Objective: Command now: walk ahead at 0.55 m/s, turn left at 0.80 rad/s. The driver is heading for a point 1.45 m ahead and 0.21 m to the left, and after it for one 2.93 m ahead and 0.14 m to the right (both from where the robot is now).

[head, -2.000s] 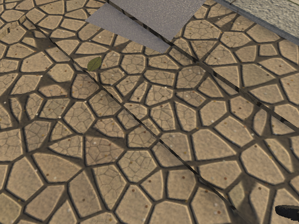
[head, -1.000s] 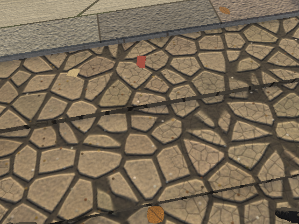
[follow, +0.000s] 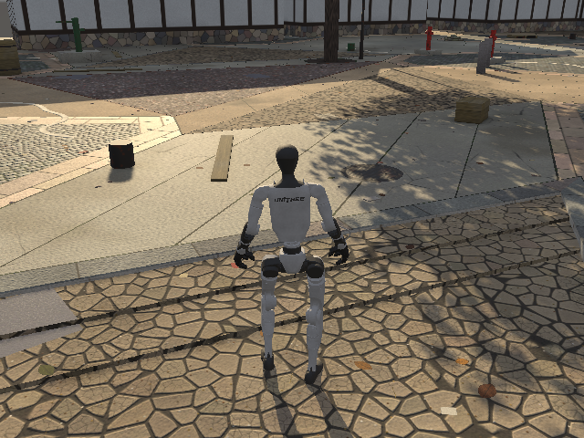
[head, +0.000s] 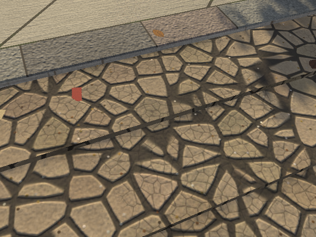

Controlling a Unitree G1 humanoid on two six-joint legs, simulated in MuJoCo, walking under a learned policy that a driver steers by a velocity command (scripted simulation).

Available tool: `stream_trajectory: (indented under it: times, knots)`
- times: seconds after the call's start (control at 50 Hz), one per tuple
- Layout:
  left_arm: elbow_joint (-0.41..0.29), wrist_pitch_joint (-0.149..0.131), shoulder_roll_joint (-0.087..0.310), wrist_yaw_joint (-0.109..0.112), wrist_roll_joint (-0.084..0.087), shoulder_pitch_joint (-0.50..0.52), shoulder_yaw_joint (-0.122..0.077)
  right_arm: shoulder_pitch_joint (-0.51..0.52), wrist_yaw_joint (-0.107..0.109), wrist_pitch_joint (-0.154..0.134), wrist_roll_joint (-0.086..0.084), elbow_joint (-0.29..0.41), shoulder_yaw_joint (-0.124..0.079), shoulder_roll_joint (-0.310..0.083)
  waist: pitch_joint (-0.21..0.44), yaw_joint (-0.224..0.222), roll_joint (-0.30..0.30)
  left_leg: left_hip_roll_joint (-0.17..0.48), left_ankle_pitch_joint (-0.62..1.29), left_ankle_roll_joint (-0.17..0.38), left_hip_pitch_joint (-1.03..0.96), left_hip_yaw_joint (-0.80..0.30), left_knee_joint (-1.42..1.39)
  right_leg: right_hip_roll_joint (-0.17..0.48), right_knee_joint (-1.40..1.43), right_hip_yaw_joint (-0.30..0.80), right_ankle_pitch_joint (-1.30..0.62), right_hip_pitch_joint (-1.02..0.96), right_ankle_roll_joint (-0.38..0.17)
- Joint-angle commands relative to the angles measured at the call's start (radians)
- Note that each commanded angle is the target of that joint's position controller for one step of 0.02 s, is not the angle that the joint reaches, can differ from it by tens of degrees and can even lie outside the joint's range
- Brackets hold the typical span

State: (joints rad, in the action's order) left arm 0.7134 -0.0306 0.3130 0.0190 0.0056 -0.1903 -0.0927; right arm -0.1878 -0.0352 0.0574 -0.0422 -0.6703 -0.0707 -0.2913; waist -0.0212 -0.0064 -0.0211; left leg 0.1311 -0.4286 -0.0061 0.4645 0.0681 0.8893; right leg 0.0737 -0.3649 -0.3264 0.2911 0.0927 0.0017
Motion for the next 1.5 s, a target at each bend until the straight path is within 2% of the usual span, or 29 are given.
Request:
stream_trajectory:
  times: [0.02,0.12,0.18,0.2,0.22,0.32,0.46,0.52,0.56,0.58,0.6,0.62,0.68,0.8,0.9,0.92,0.94,0.96,1.02,1.1,1.18,1.24,1.3,1.32,1.34,1.36,1.38,1.42,1.5]
  knots:
    - [-0.040,-0.031,0.172,-0.015,0.009,-0.010,-0.057,0.139,-0.009,-0.028,-0.009,0.117,-0.007,-0.064,-0.033,-0.043,-0.033,0.047,-0.028,0.042,0.243,-0.018,-0.036,0.346,0.260,0.283,0.245,-0.203,-0.170]
    - [-0.009,-0.029,0.208,-0.048,0.024,0.012,-0.061,0.099,-0.024,-0.015,-0.007,0.122,-0.001,-0.074,-0.036,0.017,-0.028,-0.005,-0.028,0.089,0.054,0.085,-0.119,0.294,0.155,0.096,0.109,-0.146,-0.127]
    - [-0.084,-0.030,0.131,-0.044,0.009,0.180,-0.027,-0.480,0.009,-0.028,-0.024,-0.072,-0.104,-0.294,0.087,0.322,0.216,-0.138,0.042,0.238,-0.749,0.003,-0.273,0.105,-0.764,-0.029,-0.194,0.456,0.003]
    - [-0.177,-0.071,0.026,-0.033,0.001,0.219,0.009,-0.397,-0.001,-0.056,-0.006,-0.040,-0.110,-0.407,0.071,0.201,0.461,0.057,-0.198,0.388,-0.794,-0.672,-0.542,-0.083,-1.104,0.160,0.329,0.865,0.051]
    - [-0.208,-0.111,0.128,-0.033,0.025,0.276,0.000,-0.306,-0.021,-0.099,0.002,0.035,-0.070,-0.308,0.099,0.196,0.227,0.180,-0.293,0.423,-0.790,-0.871,-0.687,-0.071,-1.146,0.369,0.278,0.996,0.033]
    - [-0.133,-0.129,0.138,-0.051,-0.013,0.112,0.003,-0.138,0.015,-0.128,0.033,0.083,-0.020,-0.175,-0.048,0.004,0.086,0.071,0.084,0.331,-0.430,-0.516,-0.671,0.028,-0.794,0.407,-0.058,0.758,0.029]
    - [-0.250,-0.116,-0.003,-0.073,0.003,0.414,0.064,-0.259,0.081,-0.111,0.000,0.011,-0.018,-0.168,-0.116,0.080,0.132,-0.019,0.372,0.241,-0.175,-0.358,-0.758,-0.124,-0.239,0.269,-0.296,0.426,0.067]
    - [-0.203,-0.119,0.115,-0.071,0.017,0.251,0.014,-0.253,0.083,-0.126,0.027,-0.016,-0.007,-0.168,0.039,-0.009,0.250,0.032,0.963,0.195,-0.422,-0.292,-0.602,-0.154,-0.243,0.238,-0.290,0.300,-0.015]
    - [-0.116,-0.091,0.169,-0.043,0.029,-0.129,-0.020,-0.180,0.079,-0.109,0.066,-0.010,-0.006,-0.181,0.232,-0.222,0.297,0.001,1.368,0.138,-0.331,-0.213,-0.161,-0.157,-0.312,0.208,-0.211,-0.111,-0.089]
    - [-0.057,-0.076,0.190,-0.039,0.004,-0.358,-0.026,-0.167,0.074,-0.116,0.072,0.020,0.011,-0.108,0.363,-0.271,0.102,-0.072,1.066,0.098,-0.040,-0.206,0.235,-0.026,-0.347,0.457,0.039,-0.431,-0.185]
    - [-0.015,-0.086,0.228,-0.052,-0.015,-0.410,-0.031,-0.256,0.051,-0.138,0.014,0.033,0.042,-0.018,0.492,-0.178,-0.408,-0.271,0.253,0.045,0.171,-0.252,0.641,0.177,-0.038,1.154,0.485,-0.536,-0.372]
    - [-0.051,-0.090,0.123,-0.049,0.009,-0.260,-0.008,-0.241,0.028,-0.161,0.001,0.040,0.037,-0.073,0.364,-0.131,-0.353,-0.203,0.089,0.070,0.315,-0.280,0.710,0.187,0.108,1.346,0.680,-0.493,-0.359]
    - [-0.037,-0.089,0.056,-0.044,-0.010,-0.198,0.009,0.035,0.003,-0.201,0.046,0.125,0.062,-0.056,0.073,-0.048,0.062,-0.115,0.057,0.102,0.241,-0.256,0.519,0.091,0.118,1.058,0.278,-0.018,-0.291]
    - [-0.074,-0.074,0.124,-0.006,0.039,-0.040,-0.002,0.039,0.006,-0.200,0.062,0.152,0.094,-0.029,-0.053,0.099,0.000,-0.082,0.110,0.027,-0.238,-0.153,-0.112,-0.032,0.190,0.725,0.044,0.548,-0.247]
    - [-0.104,-0.068,0.038,-0.023,0.035,-0.105,0.022,-0.269,0.036,-0.178,0.023,0.059,0.008,-0.118,0.129,0.254,0.078,-0.068,0.221,0.009,-0.743,-0.171,-0.247,-0.123,-0.404,0.610,0.013,0.659,-0.088]
    - [-0.143,-0.075,-0.066,-0.024,0.021,-0.120,0.053,-0.389,0.042,-0.177,0.045,0.046,-0.007,-0.192,0.210,0.243,0.275,0.166,-0.044,0.082,-0.820,-0.518,-0.381,-0.163,-0.811,0.551,0.264,0.738,-0.048]
    - [-0.181,-0.082,-0.067,-0.019,0.075,-0.239,0.064,-0.314,0.036,-0.172,0.063,0.068,-0.021,-0.260,0.213,0.130,0.483,0.330,-0.315,0.207,-0.787,-1.030,-0.630,-0.127,-1.037,0.477,0.215,0.904,-0.034]
    - [-0.159,-0.065,-0.021,-0.007,0.090,-0.197,0.058,-0.238,0.036,-0.170,0.046,0.067,-0.016,-0.200,0.082,0.115,0.299,0.326,-0.523,0.232,-0.683,-1.058,-0.680,-0.049,-1.190,0.462,0.113,0.985,-0.024]
    - [-0.155,-0.018,-0.039,-0.019,0.037,-0.098,0.058,-0.163,0.035,-0.155,0.063,0.016,0.014,-0.055,-0.097,0.053,0.085,0.178,-0.086,0.169,-0.437,-0.540,-0.637,0.032,-1.262,0.424,0.008,0.966,-0.025]
    - [-0.208,0.022,-0.065,-0.049,0.039,-0.036,0.068,-0.141,0.046,-0.160,0.061,-0.049,0.025,0.011,-0.108,-0.002,0.101,0.137,0.234,0.123,-0.371,-0.217,-0.658,0.067,-1.270,0.424,-0.019,0.970,-0.005]
    - [-0.293,0.012,-0.047,-0.076,0.018,0.159,0.087,-0.122,0.077,-0.165,0.059,-0.077,0.010,-0.088,-0.135,0.018,0.017,0.071,0.398,0.084,-0.279,0.034,-0.781,0.056,-0.831,0.281,-0.166,0.790,-0.020]
    - [-0.295,-0.011,-0.006,-0.096,0.027,0.206,0.067,-0.195,0.088,-0.161,0.074,-0.105,-0.012,-0.215,-0.032,0.011,0.080,0.082,1.327,0.056,-0.420,0.126,-0.649,-0.088,-0.607,0.109,-0.173,0.513,-0.091]
    - [-0.194,0.005,0.173,-0.093,0.052,-0.225,-0.020,-0.109,0.088,-0.129,0.071,-0.063,-0.037,-0.292,0.208,-0.242,0.202,0.123,1.790,0.064,-0.445,0.110,-0.074,-0.182,-0.477,0.139,-0.079,0.037,-0.181]
    - [-0.131,0.010,0.228,-0.080,0.062,-0.388,-0.047,-0.086,0.080,-0.146,0.057,-0.028,-0.023,-0.232,0.217,-0.294,0.054,-0.005,1.031,0.027,-0.170,0.095,0.323,-0.126,-0.259,0.307,-0.247,-0.307,-0.235]
    - [-0.148,0.006,0.277,-0.062,0.025,-0.272,-0.036,-0.188,0.056,-0.191,0.084,0.037,0.037,-0.027,0.236,-0.067,-0.312,-0.200,-0.060,-0.004,0.289,-0.031,0.732,0.072,-0.208,0.845,-0.156,-0.549,-0.383]
    - [-0.186,-0.010,0.217,-0.058,0.017,-0.319,-0.019,-0.169,0.033,-0.244,0.086,0.055,0.050,-0.084,0.470,-0.132,-0.214,-0.166,-0.082,0.058,0.326,-0.267,0.797,0.138,-0.152,1.107,-0.092,-0.611,-0.450]
    - [-0.161,-0.027,0.196,-0.053,-0.002,-0.329,-0.025,-0.039,0.028,-0.258,0.022,0.128,0.037,-0.123,0.366,-0.131,-0.126,-0.175,0.011,0.052,0.478,-0.266,0.784,0.175,0.060,1.252,0.261,-0.573,-0.459]
    - [-0.152,-0.058,0.142,-0.055,0.000,-0.187,-0.012,0.011,0.045,-0.251,0.027,0.122,0.045,-0.105,0.079,-0.010,0.153,-0.092,0.095,0.037,0.392,-0.243,0.581,0.120,0.115,1.100,0.195,-0.164,-0.378]
    - [-0.128,-0.065,0.061,-0.036,0.019,-0.106,0.017,0.002,0.043,-0.195,0.059,0.115,0.037,-0.100,-0.080,0.074,0.086,-0.041,0.134,-0.020,0.215,-0.198,0.296,-0.034,0.161,0.782,-0.052,0.225,-0.344]
